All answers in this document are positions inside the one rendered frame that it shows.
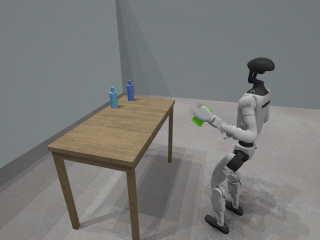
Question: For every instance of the right robot hand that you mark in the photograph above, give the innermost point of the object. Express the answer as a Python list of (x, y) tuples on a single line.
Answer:
[(227, 136)]

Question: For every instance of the robot left forearm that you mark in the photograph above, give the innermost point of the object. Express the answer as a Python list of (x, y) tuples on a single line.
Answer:
[(234, 132)]

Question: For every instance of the left robot hand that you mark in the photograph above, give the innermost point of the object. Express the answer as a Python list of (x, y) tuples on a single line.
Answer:
[(203, 114)]

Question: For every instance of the robot left upper arm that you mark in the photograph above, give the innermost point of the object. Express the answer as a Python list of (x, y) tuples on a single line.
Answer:
[(247, 105)]

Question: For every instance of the left robot shin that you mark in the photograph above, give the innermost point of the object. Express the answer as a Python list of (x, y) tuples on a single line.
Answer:
[(218, 204)]

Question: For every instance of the robot shin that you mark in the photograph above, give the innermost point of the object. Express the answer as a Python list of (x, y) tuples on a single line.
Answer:
[(218, 204), (234, 191)]

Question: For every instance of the robot right upper arm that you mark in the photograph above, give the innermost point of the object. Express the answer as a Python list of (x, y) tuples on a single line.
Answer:
[(267, 114)]

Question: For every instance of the sponge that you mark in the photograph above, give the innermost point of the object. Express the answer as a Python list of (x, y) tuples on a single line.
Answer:
[(197, 121)]

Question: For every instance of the table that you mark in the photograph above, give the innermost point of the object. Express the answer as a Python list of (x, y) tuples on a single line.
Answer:
[(114, 138)]

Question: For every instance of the right robot shin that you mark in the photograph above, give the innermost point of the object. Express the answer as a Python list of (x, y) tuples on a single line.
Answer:
[(234, 191)]

